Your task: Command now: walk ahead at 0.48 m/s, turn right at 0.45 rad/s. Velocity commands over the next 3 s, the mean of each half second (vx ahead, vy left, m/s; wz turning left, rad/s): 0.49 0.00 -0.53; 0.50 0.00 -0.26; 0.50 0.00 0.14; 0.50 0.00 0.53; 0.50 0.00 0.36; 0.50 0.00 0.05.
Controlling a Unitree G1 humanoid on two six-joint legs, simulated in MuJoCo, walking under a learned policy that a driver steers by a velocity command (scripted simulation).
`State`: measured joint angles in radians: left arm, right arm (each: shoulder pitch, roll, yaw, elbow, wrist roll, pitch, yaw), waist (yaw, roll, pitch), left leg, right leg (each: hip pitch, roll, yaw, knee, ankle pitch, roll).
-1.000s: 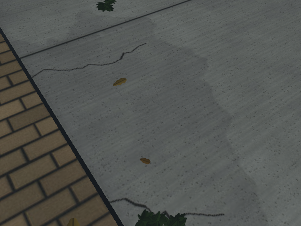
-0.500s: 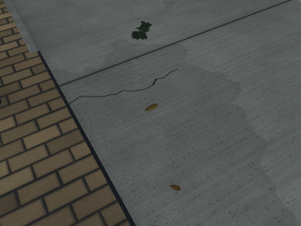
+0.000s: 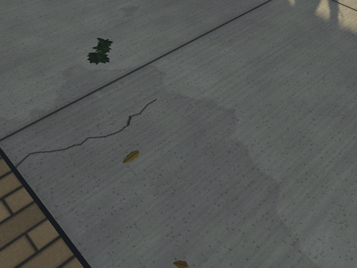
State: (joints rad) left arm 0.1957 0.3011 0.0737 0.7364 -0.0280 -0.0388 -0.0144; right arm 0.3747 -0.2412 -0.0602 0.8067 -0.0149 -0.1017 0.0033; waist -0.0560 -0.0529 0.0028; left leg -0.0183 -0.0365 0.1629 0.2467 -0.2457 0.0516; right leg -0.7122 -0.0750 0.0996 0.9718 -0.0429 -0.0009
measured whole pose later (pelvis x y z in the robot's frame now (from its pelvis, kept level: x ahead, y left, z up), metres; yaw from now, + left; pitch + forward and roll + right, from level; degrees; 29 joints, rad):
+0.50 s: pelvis +0.28 -0.06 +0.00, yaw -17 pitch +2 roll +0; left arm 0.31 0.28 0.07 0.70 -0.01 -0.05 -0.01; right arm 0.11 -0.31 -0.05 0.66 -0.02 -0.10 -0.01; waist 0.04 0.03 0.05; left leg -0.67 0.12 -0.10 0.95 -0.20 -0.06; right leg -0.21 0.13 0.09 0.36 -0.17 -0.11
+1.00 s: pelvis +0.57 -0.08 +0.00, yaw -24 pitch +2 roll +1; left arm 0.18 0.29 0.04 0.67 0.00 -0.06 -0.01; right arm 0.37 -0.26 -0.04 0.80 0.00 -0.09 0.02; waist -0.06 -0.05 0.02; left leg -0.13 -0.05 0.01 0.29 -0.19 0.05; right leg -0.64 -0.09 0.04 0.89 -0.17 0.01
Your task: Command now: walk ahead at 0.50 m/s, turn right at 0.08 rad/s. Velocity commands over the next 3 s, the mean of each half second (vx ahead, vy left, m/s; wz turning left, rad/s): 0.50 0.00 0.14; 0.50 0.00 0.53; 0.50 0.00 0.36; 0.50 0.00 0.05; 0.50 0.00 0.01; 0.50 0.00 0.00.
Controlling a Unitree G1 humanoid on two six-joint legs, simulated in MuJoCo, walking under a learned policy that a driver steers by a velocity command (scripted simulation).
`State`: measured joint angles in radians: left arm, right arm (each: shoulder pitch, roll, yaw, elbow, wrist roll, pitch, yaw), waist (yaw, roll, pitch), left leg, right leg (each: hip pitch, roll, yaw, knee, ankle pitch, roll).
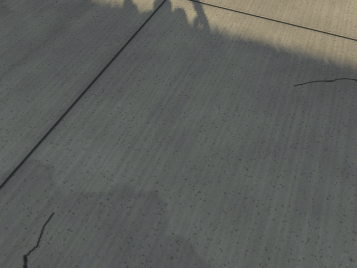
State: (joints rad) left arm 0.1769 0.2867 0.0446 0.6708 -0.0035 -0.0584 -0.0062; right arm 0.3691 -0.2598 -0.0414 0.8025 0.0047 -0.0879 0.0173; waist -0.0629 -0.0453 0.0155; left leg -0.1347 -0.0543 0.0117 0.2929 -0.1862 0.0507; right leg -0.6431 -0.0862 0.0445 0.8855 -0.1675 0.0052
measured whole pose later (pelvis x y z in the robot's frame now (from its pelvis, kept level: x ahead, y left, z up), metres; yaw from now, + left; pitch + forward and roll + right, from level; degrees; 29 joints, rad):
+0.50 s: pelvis +0.27 -0.06 +0.00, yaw +7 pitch +1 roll -2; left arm 0.31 0.26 0.06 0.79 0.02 -0.10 -0.02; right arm 0.22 -0.32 -0.07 0.77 0.03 -0.03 0.00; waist 0.04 0.05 0.02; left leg -0.68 0.10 -0.09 1.03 -0.14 -0.02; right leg -0.10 0.04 -0.14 0.28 -0.19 -0.06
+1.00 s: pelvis +0.53 +0.05 +0.00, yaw +24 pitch +2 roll +0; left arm 0.12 0.31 0.05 0.71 0.01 -0.10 0.00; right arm 0.31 -0.28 -0.07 0.70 0.01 -0.05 0.01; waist -0.04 -0.02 0.05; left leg -0.22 -0.11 -0.06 0.37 -0.17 0.11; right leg -0.62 -0.10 0.08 1.01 -0.26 0.04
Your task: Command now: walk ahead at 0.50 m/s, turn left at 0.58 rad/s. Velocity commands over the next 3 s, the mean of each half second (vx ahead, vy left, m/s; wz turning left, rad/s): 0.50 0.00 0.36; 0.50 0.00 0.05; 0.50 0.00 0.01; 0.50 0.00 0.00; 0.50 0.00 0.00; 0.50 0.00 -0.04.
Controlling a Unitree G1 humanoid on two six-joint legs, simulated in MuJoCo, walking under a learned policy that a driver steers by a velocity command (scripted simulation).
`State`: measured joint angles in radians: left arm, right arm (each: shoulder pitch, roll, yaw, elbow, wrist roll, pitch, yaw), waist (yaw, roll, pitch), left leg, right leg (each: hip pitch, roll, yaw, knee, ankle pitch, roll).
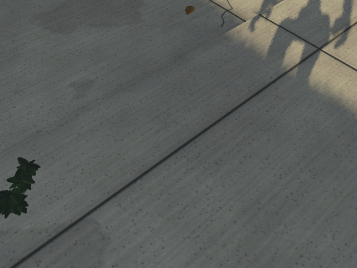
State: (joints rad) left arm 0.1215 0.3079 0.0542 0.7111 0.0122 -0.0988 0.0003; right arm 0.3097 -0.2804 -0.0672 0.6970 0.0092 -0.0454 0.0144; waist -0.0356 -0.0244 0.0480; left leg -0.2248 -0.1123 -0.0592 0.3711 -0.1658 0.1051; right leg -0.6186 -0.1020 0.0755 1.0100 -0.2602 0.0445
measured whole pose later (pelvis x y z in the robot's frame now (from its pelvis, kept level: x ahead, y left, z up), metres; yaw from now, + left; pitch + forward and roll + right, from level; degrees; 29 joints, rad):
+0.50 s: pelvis +0.28 -0.05 +0.00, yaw +10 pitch +1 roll -1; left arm 0.34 0.26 0.05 0.82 0.00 -0.09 -0.02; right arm 0.21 -0.29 -0.05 0.68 0.01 -0.05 0.00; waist 0.05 0.05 0.02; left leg -0.59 0.07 -0.05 0.98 -0.27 0.00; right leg -0.18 0.06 -0.01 0.33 -0.18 -0.05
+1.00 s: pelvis +0.53 +0.06 +0.00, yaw +10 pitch +1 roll +1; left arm 0.19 0.32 0.05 0.80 -0.01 -0.06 -0.01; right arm 0.32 -0.27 -0.05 0.77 0.00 -0.08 0.03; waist -0.03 -0.05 0.01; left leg -0.17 -0.06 0.03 0.31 -0.16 0.07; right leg -0.62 -0.11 0.03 1.00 -0.22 0.01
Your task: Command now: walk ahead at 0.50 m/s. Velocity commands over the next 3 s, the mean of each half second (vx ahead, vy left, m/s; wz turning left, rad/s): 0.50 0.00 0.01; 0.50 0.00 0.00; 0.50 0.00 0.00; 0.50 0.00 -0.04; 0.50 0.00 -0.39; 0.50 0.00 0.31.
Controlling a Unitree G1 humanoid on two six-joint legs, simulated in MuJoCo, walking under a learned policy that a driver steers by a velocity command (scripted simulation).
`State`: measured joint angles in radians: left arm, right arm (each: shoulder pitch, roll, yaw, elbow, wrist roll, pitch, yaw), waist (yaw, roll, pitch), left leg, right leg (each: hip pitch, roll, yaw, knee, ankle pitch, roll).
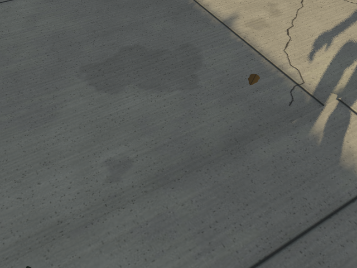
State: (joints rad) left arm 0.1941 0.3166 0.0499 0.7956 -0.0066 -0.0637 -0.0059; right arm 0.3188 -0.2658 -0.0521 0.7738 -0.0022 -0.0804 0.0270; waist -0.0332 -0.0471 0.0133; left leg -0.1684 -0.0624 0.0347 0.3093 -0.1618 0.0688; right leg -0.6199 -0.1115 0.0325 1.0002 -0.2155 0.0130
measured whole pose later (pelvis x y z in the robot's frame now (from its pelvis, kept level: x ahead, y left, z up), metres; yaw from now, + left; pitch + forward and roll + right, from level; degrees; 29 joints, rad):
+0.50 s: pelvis +0.29 -0.08 +0.00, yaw -1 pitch +0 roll -1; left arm 0.36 0.24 0.02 0.89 0.02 -0.08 -0.02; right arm 0.24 -0.26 -0.02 0.84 -0.03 -0.06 0.04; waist 0.02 0.03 0.03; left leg -0.52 0.06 -0.02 1.07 -0.30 0.04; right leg -0.18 0.06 -0.05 0.35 -0.17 -0.07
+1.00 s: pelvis +0.57 -0.02 +0.00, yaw +0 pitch +0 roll +1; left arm 0.27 0.25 0.03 0.90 0.07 -0.07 -0.03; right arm 0.32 -0.23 -0.04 0.90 -0.05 -0.10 0.02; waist -0.01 -0.03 0.03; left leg -0.21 -0.06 0.07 0.36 -0.15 0.08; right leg -0.49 -0.05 0.03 1.09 -0.32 -0.06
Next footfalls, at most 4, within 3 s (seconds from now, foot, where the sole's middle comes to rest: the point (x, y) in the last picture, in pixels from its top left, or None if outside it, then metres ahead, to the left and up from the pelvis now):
0.28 right None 0.33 -0.16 -0.78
0.80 left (159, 230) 0.64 0.06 -0.78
1.34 right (210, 172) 0.92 -0.17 -0.78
1.84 left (166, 129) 1.26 0.03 -0.88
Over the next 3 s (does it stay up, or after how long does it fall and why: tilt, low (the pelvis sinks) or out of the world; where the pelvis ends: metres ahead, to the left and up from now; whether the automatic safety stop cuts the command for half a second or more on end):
stays up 1.75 -0.18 -0.12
